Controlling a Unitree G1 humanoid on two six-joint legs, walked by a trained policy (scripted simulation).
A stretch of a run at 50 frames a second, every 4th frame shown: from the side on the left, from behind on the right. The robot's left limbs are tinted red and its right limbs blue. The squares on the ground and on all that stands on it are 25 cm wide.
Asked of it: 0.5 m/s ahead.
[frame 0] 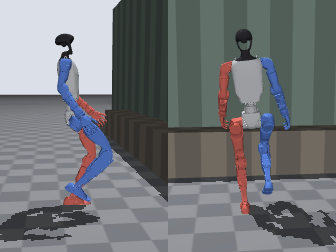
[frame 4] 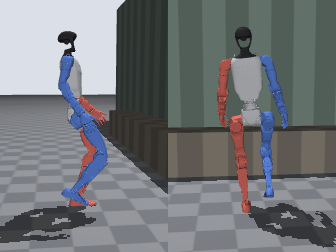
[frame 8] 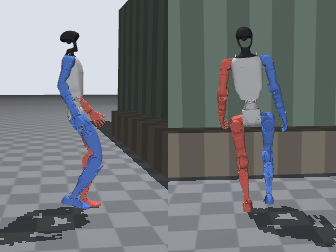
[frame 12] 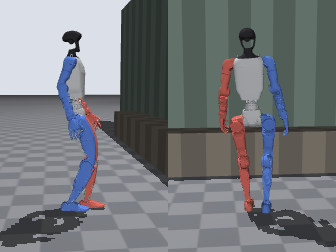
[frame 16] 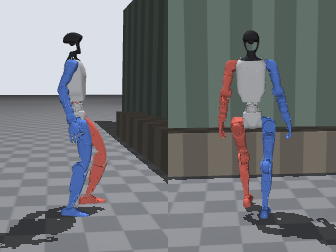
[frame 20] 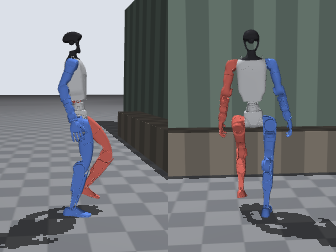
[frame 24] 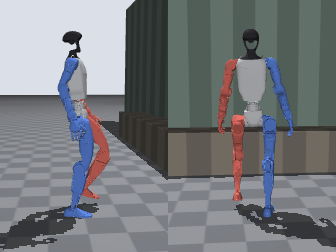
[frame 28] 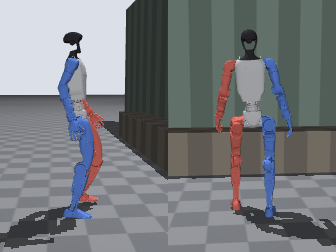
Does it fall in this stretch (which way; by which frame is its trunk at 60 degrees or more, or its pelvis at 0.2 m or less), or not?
no
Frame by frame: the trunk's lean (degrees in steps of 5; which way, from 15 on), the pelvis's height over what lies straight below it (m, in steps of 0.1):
0: 10, 0.7
4: 10, 0.8
8: 10, 0.8
12: 5, 0.8
16: 5, 0.8
20: 5, 0.8
24: 5, 0.8
28: 5, 0.8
